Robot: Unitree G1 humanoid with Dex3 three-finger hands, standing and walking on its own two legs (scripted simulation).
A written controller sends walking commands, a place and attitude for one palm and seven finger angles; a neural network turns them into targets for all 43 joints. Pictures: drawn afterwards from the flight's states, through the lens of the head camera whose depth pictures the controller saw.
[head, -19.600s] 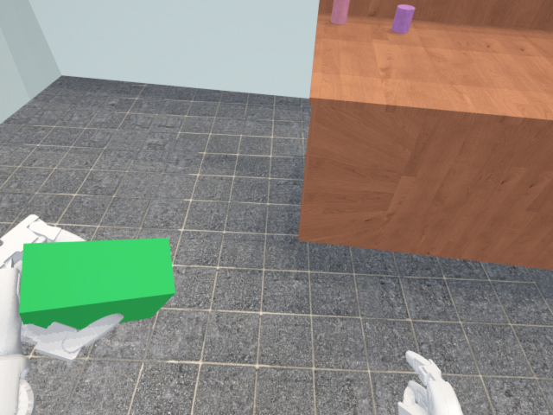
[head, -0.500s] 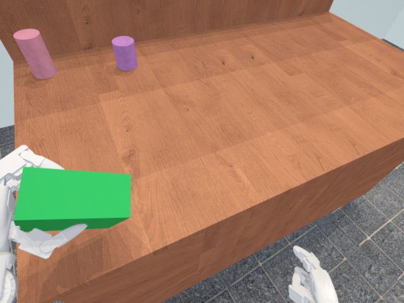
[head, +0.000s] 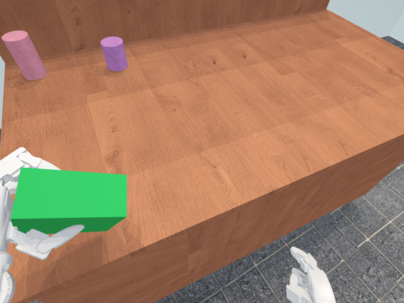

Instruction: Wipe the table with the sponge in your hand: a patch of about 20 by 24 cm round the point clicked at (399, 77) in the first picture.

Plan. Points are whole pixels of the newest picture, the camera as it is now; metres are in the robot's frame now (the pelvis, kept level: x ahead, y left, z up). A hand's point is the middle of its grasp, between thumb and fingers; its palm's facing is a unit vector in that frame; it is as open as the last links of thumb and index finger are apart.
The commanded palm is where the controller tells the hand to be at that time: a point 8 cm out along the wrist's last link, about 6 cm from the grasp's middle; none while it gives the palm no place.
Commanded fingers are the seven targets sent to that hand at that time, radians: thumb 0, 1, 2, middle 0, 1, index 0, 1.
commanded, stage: shuffle to correct the standing spot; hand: left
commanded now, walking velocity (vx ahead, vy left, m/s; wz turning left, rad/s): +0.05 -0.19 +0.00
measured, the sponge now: (87, 205) +0.23 +0.20 +0.12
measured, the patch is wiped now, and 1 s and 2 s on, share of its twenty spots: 0.00 0.00 0.00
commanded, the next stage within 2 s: come to a stop and stand still in 1.74 s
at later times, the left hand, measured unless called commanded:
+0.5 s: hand (96, 213) +0.21 +0.17 +0.15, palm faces +0.32 -0.85 -0.41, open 10.3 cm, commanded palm +0.15 +0.22 +0.17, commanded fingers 0.00 0.10 1.30 -1.20 -1.60 -1.20 -1.60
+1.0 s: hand (160, 231) +0.19 +0.08 +0.16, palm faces +0.34 -0.79 -0.51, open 10.3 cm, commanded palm +0.12 +0.12 +0.17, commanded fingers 0.00 0.10 1.30 -1.20 -1.60 -1.20 -1.60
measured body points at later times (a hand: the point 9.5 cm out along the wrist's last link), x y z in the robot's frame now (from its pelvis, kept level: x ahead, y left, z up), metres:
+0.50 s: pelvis -0.01 -0.07 -0.01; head +0.01 -0.06 +0.44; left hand +0.19 +0.22 +0.17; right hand +0.16 -0.30 -0.09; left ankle +0.03 +0.10 -0.74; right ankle -0.03 -0.07 -0.74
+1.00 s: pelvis -0.02 -0.17 -0.02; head +0.00 -0.17 +0.43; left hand +0.16 +0.12 +0.19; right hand +0.15 -0.39 -0.11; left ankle +0.01 +0.02 -0.74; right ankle +0.03 -0.34 -0.69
